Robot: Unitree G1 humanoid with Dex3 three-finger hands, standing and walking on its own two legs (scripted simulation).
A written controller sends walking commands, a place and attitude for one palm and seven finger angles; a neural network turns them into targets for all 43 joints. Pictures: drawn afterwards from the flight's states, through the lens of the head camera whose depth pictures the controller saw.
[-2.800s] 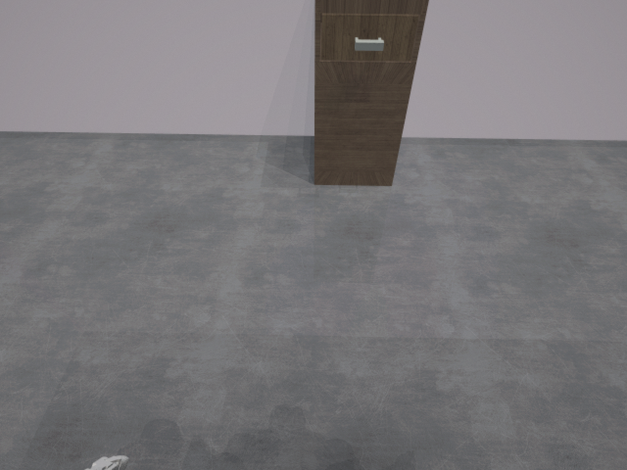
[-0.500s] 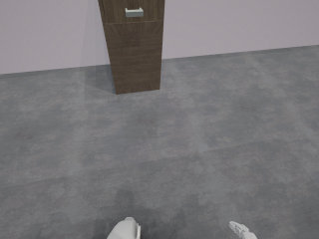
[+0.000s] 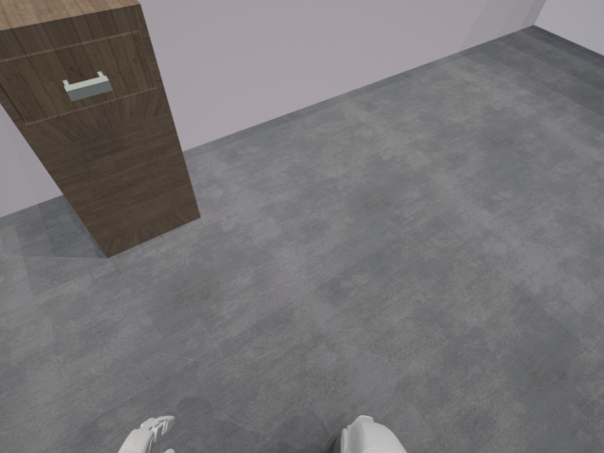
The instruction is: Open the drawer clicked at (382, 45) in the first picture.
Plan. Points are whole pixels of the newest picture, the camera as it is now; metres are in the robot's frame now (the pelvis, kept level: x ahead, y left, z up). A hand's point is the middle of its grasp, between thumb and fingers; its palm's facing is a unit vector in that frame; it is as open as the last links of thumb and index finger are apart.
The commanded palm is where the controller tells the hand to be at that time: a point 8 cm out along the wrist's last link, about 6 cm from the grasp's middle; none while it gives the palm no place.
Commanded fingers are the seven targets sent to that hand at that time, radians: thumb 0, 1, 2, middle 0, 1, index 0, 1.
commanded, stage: walk to a spot facing it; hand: left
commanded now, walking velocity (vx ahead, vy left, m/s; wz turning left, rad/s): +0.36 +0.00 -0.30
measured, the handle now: (86, 83) +0.97 +0.55 -0.06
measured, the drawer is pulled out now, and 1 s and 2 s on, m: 0.00 0.00 0.00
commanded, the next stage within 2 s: turn to face it in 0.66 s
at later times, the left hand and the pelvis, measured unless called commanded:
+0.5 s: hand (183, 406) +0.22 +0.19 -0.19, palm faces -0.01 -0.98 -0.19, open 7.3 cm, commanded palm none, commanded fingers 0.00 0.90 0.90 -0.20 -0.30 -0.20 -0.30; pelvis +0.23 +0.00 -0.01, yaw -5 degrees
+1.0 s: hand (250, 242) +0.54 +0.10 -0.17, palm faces -0.21 -0.95 -0.23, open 7.4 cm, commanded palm none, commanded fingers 0.00 0.90 0.90 -0.20 -0.30 -0.20 -0.30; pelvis +0.40 -0.05 -0.02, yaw -10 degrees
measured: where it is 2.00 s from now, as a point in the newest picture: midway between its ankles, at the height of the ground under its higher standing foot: (314, 392)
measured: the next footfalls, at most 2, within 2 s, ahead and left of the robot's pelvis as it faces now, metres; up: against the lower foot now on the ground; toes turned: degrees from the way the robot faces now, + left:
right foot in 0.10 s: +0.18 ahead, -0.12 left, +0.00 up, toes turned -10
left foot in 0.50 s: +0.37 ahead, +0.10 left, +0.00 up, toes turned +6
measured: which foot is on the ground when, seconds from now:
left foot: down 0.00-0.10, up 0.12-0.48, down 0.50-0.96, up 0.98-1.00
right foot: up 0.00-0.08, down 0.10-0.52, up 0.54-0.92, down 0.94-1.00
